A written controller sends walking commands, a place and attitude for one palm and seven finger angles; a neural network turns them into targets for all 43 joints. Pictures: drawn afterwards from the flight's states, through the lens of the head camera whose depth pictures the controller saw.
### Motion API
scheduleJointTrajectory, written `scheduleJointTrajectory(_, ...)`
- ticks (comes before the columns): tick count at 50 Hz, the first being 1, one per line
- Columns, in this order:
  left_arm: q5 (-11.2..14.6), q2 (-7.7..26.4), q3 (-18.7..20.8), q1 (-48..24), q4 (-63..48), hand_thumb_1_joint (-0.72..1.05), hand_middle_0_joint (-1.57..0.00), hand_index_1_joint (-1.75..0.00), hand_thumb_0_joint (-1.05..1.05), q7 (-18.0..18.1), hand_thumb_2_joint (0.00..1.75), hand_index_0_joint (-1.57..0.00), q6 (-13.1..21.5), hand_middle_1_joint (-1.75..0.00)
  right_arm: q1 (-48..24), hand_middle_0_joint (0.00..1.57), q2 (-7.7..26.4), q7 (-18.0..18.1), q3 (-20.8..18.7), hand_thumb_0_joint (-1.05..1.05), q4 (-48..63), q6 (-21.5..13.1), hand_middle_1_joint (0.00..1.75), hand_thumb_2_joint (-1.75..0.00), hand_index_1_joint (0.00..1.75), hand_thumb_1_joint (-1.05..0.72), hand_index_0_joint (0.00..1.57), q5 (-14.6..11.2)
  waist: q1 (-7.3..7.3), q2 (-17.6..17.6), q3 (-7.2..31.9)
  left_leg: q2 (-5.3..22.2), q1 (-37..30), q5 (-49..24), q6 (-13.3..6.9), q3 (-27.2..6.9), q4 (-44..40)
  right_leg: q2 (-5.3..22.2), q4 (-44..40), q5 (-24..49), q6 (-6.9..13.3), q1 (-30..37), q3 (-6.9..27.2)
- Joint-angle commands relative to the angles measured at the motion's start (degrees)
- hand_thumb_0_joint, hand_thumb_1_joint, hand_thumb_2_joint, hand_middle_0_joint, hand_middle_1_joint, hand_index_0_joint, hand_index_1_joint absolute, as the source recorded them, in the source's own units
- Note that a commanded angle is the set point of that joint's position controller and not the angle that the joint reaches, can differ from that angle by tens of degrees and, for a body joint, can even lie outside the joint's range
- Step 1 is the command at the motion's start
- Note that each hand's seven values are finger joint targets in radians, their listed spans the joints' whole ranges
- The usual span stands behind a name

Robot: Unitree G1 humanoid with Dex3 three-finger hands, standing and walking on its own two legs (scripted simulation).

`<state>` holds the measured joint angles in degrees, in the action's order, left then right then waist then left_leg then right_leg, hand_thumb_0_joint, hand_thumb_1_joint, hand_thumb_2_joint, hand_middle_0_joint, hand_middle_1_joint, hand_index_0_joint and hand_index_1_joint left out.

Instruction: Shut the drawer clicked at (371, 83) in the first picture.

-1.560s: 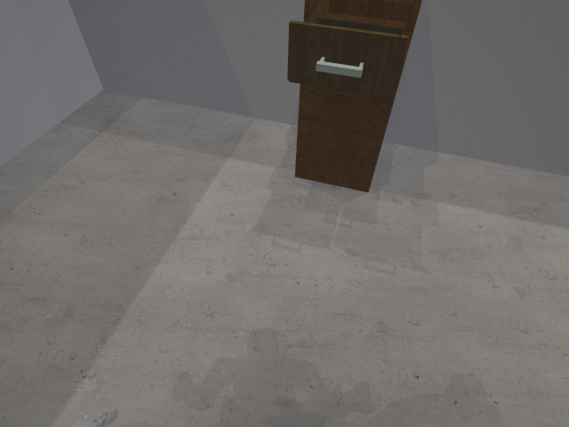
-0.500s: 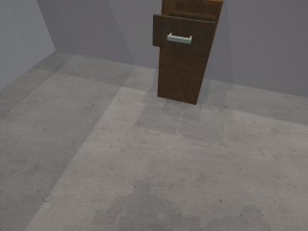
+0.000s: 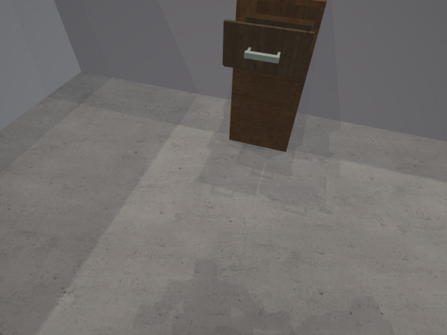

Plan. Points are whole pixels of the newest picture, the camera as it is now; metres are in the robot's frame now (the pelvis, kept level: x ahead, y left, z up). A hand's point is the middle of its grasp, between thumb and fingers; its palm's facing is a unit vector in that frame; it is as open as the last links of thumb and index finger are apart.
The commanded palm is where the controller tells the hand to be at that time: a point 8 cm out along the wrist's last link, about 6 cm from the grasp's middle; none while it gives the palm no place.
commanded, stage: walk to a spot facing it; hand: left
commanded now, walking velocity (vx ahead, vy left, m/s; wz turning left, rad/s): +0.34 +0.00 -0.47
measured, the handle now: (262, 54) +1.10 -0.09 +0.00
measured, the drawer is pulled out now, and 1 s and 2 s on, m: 0.30 0.30 0.30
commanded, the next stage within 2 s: turn to face it in 1.14 s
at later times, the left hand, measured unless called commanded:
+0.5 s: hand out of the picture +0.06 +0.14 -0.17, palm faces -0.06 -0.98 -0.18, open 7.4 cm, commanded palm none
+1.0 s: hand (184, 211) +0.47 +0.14 -0.17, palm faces -0.29 -0.94 -0.19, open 7.4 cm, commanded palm none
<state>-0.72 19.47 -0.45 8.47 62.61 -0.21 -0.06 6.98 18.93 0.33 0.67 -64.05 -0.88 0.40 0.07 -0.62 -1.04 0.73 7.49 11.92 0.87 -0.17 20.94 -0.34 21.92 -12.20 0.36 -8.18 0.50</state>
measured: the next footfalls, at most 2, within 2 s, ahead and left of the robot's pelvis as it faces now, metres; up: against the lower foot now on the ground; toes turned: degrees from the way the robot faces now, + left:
left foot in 0.72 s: +0.39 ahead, +0.06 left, +0.00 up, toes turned -7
right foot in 1.26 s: +0.52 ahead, -0.26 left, +0.00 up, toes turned -37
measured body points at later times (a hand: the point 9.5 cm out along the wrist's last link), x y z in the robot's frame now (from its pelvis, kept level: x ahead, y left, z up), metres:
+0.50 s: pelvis +0.11 -0.04 -0.01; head +0.13 -0.04 +0.44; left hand +0.06 +0.19 -0.16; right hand +0.11 -0.28 -0.16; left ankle +0.12 +0.09 -0.67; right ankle +0.01 -0.11 -0.75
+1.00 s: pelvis +0.34 -0.02 -0.01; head +0.35 -0.01 +0.44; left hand +0.48 +0.19 -0.16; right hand +0.27 -0.26 -0.15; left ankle +0.35 +0.06 -0.75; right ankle +0.34 -0.17 -0.66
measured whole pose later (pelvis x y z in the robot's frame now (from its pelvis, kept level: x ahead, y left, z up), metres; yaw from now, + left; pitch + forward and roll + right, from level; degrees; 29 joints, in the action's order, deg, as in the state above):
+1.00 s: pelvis +0.34 -0.02 -0.01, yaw -21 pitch -1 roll +1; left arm -2.2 12.3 5.0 13.2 55.4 -1.2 -0.4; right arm 17.3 10.0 1.6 -2.9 -60.3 -5.0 0.9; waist 0.9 -3.4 -1.1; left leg 1.8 7.9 15.6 -2.6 14.9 24.4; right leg 5.6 66.1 -11.0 0.1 -36.3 -1.4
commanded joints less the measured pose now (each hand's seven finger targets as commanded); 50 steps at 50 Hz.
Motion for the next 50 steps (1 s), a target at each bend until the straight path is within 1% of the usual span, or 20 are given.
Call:
scheduleJointTrajectory(1, 0.03, 4.78, 1.02, 2.01, -1.75, 0.9, -0.2, -0.3, 0.0, 0.97, 0.9, -0.2, 0.3, -0.3, 1.61, 0.2, 4.96, 0.3, -1.04, 0.0, 2.05, -0.39, 0.3, -0.9, 0.3, -0.9, 0.2, 0.5, 0.08, 0.67, 2.95, 6.09, -0.97, -0.57, -1.35, -3.38, -2.07, 6.18, -2.7, -1.03, 0.76, -1.07, 5.8)
scheduleJointTrajectory(4, -0.51, 4.95, 1.65, 3.8, -2.54, 0.9, -0.2, -0.3, 0.0, -0.01, 0.9, -0.2, -0.65, -0.3, 3.89, 0.2, 5.67, 0.09, -1.82, 0.0, 2.42, 0.25, 0.3, -0.9, 0.3, -0.9, 0.2, 0.97, 0.04, 0.43, -2.84, 6.2, 3.28, 18.13, -2.23, -3.61, -2.8, 4.25, -2.07, -17.47, 1.83, -7.25, 7.32)
scheduleJointTrajectory(8, -0.7, 3.68, 2.7, 5.86, -5.1, 0.9, -0.2, -0.3, 0.0, -0.96, 0.9, -0.2, -0.4, -0.3, 6.46, 0.2, 7.35, 0.17, -3.31, 0.0, 4.18, -0.04, 0.3, -0.9, 0.3, -0.9, 0.2, 0.99, -0.17, 3.86, -8.15, 9.95, 4.38, 26.27, -5.08, -7.74, -4.04, 0.88, 5.67, -19.34, 2.69, -15.06, 6.05)
scheduleJointTrajectory(11, -0.61, 0.17, 2.87, 5.67, -7.1, 0.9, -0.2, -0.3, 0.0, -1.41, 0.9, -0.2, 0.63, -0.3, 10.04, 0.2, 8.43, 0.45, -4.62, 0.0, 4.59, -1.06, 0.3, -0.9, 0.3, -0.9, 0.2, 0.74, -1.02, 9.53, -7.57, 17.42, -0.47, 20.54, -9.31, -12.9, -7.0, -0.57, 16.72, -12.07, 1.41, -19.44, -1.36)
scheduleJointTrajectory(14, -0.64, -1.35, 3.4, 10.28, -6.6, 0.9, -0.2, -0.3, 0.0, -1.56, 0.9, -0.2, 1.82, -0.3, 9.62, 0.2, 5.9, 0.52, -4.54, 0.0, 4.93, -1.65, 0.3, -0.9, 0.3, -0.9, 0.2, 0.73, 1.43, 7.57, -4.47, 14.84, 1.41, 3.46, -7.41, -4.39, 4.2, 0.58, 9.23, -9.13, 1.86, -10.26, -2.38)
scheduleJointTrajectory(15, -0.77, 0.03, 4.1, 16.69, -4.49, 0.9, -0.2, -0.3, 0.0, -1.26, 0.9, -0.2, 2.29, -0.3, 7.74, 0.2, 3.79, 0.44, -4.14, 0.0, 5.79, -1.8, 0.3, -0.9, 0.3, -0.9, 0.2, 0.63, 4.34, 1.18, -1.98, 10.06, 9.83, 1.49, -4.35, 1.58, 15.91, 2.82, 3.3, -5.74, 4.01, 1.57, 4.13)
scheduleJointTrajectory(16, -1.06, 6.0, 5.62, 25.38, -1.68, 0.9, -0.2, -0.3, 0.0, -0.33, 0.9, -0.2, 2.98, -0.3, 4.14, 0.2, -0.71, 0.04, -3.23, 0.0, 8.68, -2.43, 0.3, -0.9, 0.3, -0.9, 0.2, 0.14, 7.35, -17.22, -0.39, 2.6, 27.36, 11.34, -0.86, 10.05, 33.88, 15.66, -4.69, -0.27, 9.12, 14.43, 25.39)
scheduleJointTrajectory(17, -0.08, 7.37, 5.61, 31.22, 0.11, 0.9, -0.2, -0.3, 0.0, 0.58, 0.9, -0.2, 3.32, -0.3, -1.7, 0.2, -0.24, -0.07, -2.99, 0.0, 11.27, -2.85, 0.3, -0.9, 0.3, -0.9, 0.2, 0.56, 9.29, -17.74, -2.5, 1.22, 35.95, 22.03, -0.41, 5.75, 42.42, 21.07, -6.67, 13.34, 12.98, 16.68, 35.15)
scheduleJointTrajectory(19, -0.47, 2.3, 4.74, 29.92, 0.28, 0.9, -0.2, -0.3, 0.0, 1.5, 0.9, -0.2, 3.59, -0.3, -3.21, 0.2, -0.89, 0.08, -3.32, 0.0, 11.17, -3.38, 0.3, -0.9, 0.3, -0.9, 0.2, 0.8, 7.5, -6.99, -5.26, 4.52, 40.47, 16.26, -0.33, 1.9, 47.84, 19.1, -3.03, 28.9, 15.51, 17.94, 28.39)
scheduleJointTrajectory(21, -0.79, 0.6, 4.21, 26.33, -0.87, 0.9, -0.2, -0.3, 0.0, 1.73, 0.9, -0.2, 3.77, -0.3, -2.36, 0.2, -2.61, -0.35, -3.42, 0.0, 10.4, -2.93, 0.3, -0.9, 0.3, -0.9, 0.2, 0.83, 4.76, -0.31, -4.11, 5.69, 38.32, 13.2, 0.3, 2.35, 45.93, 16.96, -3.57, 22.86, 14.09, 14.76, 22.64)
scheduleJointTrajectory(29, -0.67, -2.02, 3.52, 21.92, -0.45, 0.9, -0.2, -0.3, 0.0, 2.03, 0.9, -0.2, 4.66, -0.3, -4.04, 0.2, -6.12, -2.19, -3.49, 0.0, 12.66, -1.98, 0.3, -0.9, 0.3, -0.9, 0.2, 0.0, 0.89, -7.19, -7.38, 3.95, 24.8, -2.73, 0.4, 6.48, 26.41, 9.66, -10.27, 22.12, 8.87, 1.31, 10.59)
scheduleJointTrajectory(31, -0.58, -1.83, 3.94, 22.02, 0.12, 0.9, -0.2, -0.3, 0.0, 2.17, 0.9, -0.2, 4.66, -0.3, -4.16, 0.2, -6.19, -2.01, -3.51, 0.0, 12.75, -2.55, 0.3, -0.9, 0.3, -0.9, 0.2, -0.18, 0.91, -7.71, -6.42, 2.07, 18.05, -2.71, -0.71, 7.34, 20.74, 9.59, -8.12, 28.3, 8.0, 1.47, 10.1)
scheduleJointTrajectory(33, -0.51, -0.65, 4.4, 21.13, 0.23, 0.9, -0.2, -0.3, 0.0, 2.2, 0.9, -0.2, 4.81, -0.3, 3.09, 0.2, -4.82, -1.2, -4.06, 0.0, 10.77, -3.11, 0.3, -0.9, 0.3, -0.9, 0.2, 0.13, -2.5, -6.72, -1.66, -0.64, 7.26, -4.23, -1.78, 8.45, 15.1, 8.57, 0.94, 38.45, 6.98, 2.47, 8.56)
scheduleJointTrajectory(34, -0.33, -0.57, 4.65, 20.73, 0.07, 0.9, -0.2, -0.3, 0.0, 2.16, 0.9, -0.2, 4.84, -0.3, 11.19, 0.2, -3.31, -0.55, -4.57, 0.0, 8.27, -3.35, 0.3, -0.9, 0.3, -0.9, 0.2, 0.5, -5.72, -5.67, 2.28, -0.65, -1.5, -5.85, -2.49, 7.25, 11.81, 7.2, 10.79, 38.79, 5.89, 1.15, 7.55)
scheduleJointTrajectory(35, 0.07, -2.42, 4.61, 22.23, -0.03, 0.9, -0.2, -0.3, 0.0, 1.84, 0.9, -0.2, 4.93, -0.3, 19.12, 0.2, 0.47, 0.22, -5.42, 0.0, 5.92, -3.48, 0.3, -0.9, 0.3, -0.9, 0.2, 0.96, -8.18, -0.61, 8.75, 5.24, -14.86, -7.28, -4.01, 1.21, 11.55, 4.98, 23.1, 28.12, 4.85, -5.83, 6.64)
scheduleJointTrajectory(36, 0.83, -5.97, 4.51, 26.4, -0.64, 0.9, -0.2, -0.3, 0.0, 1.14, 0.9, -0.2, 4.52, -0.3, 23.94, 0.2, 6.27, 0.6, -6.89, 0.0, 5.07, -3.63, 0.3, -0.9, 0.3, -0.9, 0.2, 1.77, -7.52, 15.02, 15.46, 22.52, -25.05, -6.29, -10.0, -21.6, 5.53, -3.39, 43.54, -8.78, 2.57, -18.13, 0.42)
scheduleJointTrajectory(37, 0.45, -6.58, 3.89, 24.38, -2.56, 0.9, -0.2, -0.3, 0.0, 1.15, 0.9, -0.2, 4.63, -0.3, 23.72, 0.2, 7.74, 0.54, -6.73, 0.0, 5.56, -2.89, 0.3, -0.9, 0.3, -0.9, 0.2, 0.73, -6.16, 14.74, 14.02, 28.0, -19.59, -0.21, -13.03, -32.46, -3.71, -2.91, 54.82, -19.4, 3.19, -21.92, 3.88)
scheduleJointTrajectory(40, -0.8, -6.88, 4.25, 15.51, -3.97, 0.9, -0.2, -0.3, 0.0, 0.27, 0.9, -0.2, 3.32, -0.3, 10.84, 0.2, -2.85, 0.72, -4.41, 0.0, 7.85, -3.78, 0.3, -0.9, 0.3, -0.9, 0.2, 0.79, -1.71, 5.57, -4.33, 22.97, 3.86, 9.97, -10.64, -18.08, -9.93, 5.13, 57.88, -7.69, 2.31, -26.56, 2.91)
scheduleJointTrajectory(44, -1.35, -9.27, 4.42, 17.01, -4.52, 0.9, -0.2, -0.3, 0.0, -0.76, 0.9, -0.2, 0.45, -0.3, 10.31, 0.2, -5.46, 0.9, -3.65, 0.0, 6.59, -5.09, 0.3, -0.9, 0.3, -0.9, 0.2, 0.68, 2.47, 6.57, -3.45, 17.92, 9.99, -1.7, -8.09, -0.56, -9.94, 6.73, 51.18, -2.54, 0.82, -23.06, 1.09)
scheduleJointTrajectory(50, -1.41, -7.77, 4.99, 5.34, -10.3, 0.9, -0.2, -0.3, 0.0, -2.25, 0.9, -0.2, -0.63, -0.3, 13.28, 0.2, -3.07, 0.87, -4.55, 0.0, 6.29, -5.38, 0.3, -0.9, 0.3, -0.9, 0.2, 0.53, 1.12, 5.78, -6.53, 17.56, 3.22, -5.66, -8.53, 6.92, -11.79, 8.79, 37.22, 5.76, -1.31, -31.11, -1.78)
